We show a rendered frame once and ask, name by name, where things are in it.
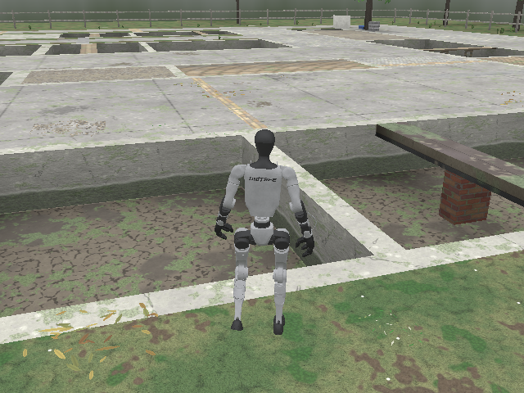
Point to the robot left hand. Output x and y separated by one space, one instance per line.
226 227

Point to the robot right forearm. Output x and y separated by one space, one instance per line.
303 221

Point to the right robot foot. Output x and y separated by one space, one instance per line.
277 327

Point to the left robot thigh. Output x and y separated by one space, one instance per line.
242 241

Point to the left robot upper arm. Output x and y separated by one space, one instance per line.
237 172

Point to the right robot upper arm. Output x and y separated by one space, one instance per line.
289 174

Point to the robot right hand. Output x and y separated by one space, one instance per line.
309 244

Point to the robot left forearm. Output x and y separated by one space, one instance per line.
223 214

